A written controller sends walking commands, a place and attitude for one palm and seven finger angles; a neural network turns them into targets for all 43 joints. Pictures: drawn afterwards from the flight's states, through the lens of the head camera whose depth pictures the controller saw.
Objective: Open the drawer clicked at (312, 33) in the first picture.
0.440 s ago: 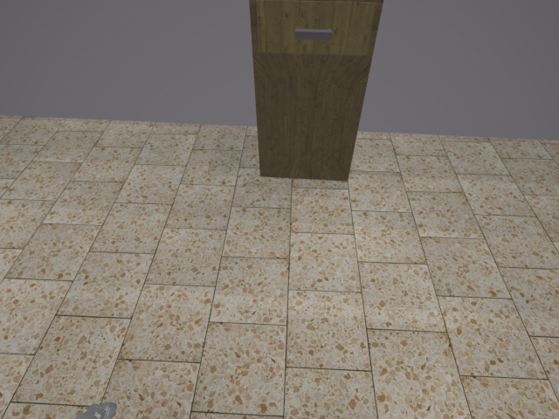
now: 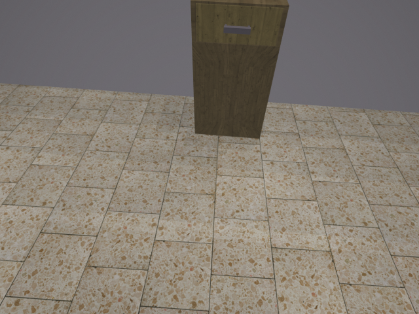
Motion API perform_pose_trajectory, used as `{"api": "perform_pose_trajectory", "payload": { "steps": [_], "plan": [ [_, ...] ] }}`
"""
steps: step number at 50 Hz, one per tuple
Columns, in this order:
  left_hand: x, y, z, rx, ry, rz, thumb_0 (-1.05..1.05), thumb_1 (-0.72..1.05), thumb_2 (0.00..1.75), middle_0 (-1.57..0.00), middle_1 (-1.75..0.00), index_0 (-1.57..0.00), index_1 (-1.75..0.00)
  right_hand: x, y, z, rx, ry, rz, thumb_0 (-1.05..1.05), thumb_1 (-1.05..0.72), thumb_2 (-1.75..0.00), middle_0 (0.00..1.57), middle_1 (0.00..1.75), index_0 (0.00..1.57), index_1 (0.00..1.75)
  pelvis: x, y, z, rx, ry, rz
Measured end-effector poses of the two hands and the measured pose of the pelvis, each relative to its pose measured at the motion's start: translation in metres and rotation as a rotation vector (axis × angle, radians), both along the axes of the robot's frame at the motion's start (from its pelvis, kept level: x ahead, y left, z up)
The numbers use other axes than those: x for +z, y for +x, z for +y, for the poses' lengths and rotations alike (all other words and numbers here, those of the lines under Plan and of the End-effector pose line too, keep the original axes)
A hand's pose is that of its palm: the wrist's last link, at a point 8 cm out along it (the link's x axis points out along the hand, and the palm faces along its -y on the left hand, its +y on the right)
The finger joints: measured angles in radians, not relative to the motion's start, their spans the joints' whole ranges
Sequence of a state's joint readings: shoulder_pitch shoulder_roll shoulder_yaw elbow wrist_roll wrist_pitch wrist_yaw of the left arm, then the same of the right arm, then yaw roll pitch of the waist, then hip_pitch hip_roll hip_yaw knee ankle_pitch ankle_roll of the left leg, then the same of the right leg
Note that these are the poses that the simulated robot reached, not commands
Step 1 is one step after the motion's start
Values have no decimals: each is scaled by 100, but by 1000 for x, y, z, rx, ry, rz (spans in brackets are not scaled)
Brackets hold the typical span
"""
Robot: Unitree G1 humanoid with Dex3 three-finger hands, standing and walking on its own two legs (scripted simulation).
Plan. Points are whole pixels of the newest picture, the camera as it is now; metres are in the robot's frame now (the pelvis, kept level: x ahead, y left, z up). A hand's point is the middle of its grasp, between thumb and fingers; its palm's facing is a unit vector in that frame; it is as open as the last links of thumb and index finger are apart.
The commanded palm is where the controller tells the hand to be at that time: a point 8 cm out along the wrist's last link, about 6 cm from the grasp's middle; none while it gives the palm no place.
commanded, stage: stand and wait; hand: left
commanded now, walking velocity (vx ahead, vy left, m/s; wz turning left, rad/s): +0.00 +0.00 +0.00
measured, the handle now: (237, 28) +1.39 -0.05 -0.01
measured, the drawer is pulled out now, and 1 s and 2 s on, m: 0.00 0.00 0.00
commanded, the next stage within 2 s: look at it before walking up in 0.38 s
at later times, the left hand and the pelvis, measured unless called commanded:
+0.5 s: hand out of the picture +0.06 +0.26 -0.15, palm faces -0.02 -0.95 -0.32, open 7.4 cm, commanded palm none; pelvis -0.01 +0.01 +0.00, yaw +0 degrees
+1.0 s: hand out of the picture +0.05 +0.26 -0.16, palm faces -0.03 -0.95 -0.33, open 7.4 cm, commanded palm none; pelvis -0.01 +0.01 +0.00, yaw +0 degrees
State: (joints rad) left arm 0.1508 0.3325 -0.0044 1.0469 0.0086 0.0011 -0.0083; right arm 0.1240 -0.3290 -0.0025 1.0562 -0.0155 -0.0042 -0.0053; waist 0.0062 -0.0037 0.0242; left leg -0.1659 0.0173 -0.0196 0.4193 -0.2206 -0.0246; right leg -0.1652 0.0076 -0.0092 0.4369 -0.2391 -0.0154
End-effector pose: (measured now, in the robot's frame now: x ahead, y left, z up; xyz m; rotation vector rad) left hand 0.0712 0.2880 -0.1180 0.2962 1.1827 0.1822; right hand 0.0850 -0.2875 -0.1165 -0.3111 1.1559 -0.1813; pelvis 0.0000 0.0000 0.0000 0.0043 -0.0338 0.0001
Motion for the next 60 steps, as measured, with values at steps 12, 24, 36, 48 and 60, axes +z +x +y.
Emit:
{"api": "perform_pose_trajectory", "payload": {
  "steps": [12, 24, 36, 48, 60],
  "plan": [
    [-2, -26, 11, 16, 11, 65, 1, 91, 90, -20, -30, -21, -30, -3, -31, -1, -26, -8, 76, 1, -91, -90, 20, 30, 20, 30, 2, -6, 4, -2, -2, -2],
    [-1, -19, 12, 4, 4, 35, 1, 91, 90, -20, -30, -21, -30, -2, -30, 7, -25, 3, 56, 0, -91, -90, 20, 30, 20, 30, 2, -9, 9, -3, -2, -5],
    [0, -16, 13, -1, 2, 22, 1, 91, 90, -20, -30, -21, -30, 0, -24, 10, -20, 5, 38, 0, -91, -90, 20, 30, 20, 30, 3, -10, 11, -3, -1, -4],
    [-1, -24, 15, 3, 5, 57, 1, 91, 90, -20, -30, -21, -30, 0, -27, 8, -26, 1, 60, 0, -91, -90, 20, 30, 20, 30, 4, -8, 11, -5, -2, -2],
    [-5, -23, 9, 6, -3, 72, 1, 91, 90, -20, -30, -21, -30, -4, -27, 13, -39, 9, 64, 0, -91, -90, 20, 30, 20, 30, 2, -3, 11, -28, -2, 2]
  ]
}}
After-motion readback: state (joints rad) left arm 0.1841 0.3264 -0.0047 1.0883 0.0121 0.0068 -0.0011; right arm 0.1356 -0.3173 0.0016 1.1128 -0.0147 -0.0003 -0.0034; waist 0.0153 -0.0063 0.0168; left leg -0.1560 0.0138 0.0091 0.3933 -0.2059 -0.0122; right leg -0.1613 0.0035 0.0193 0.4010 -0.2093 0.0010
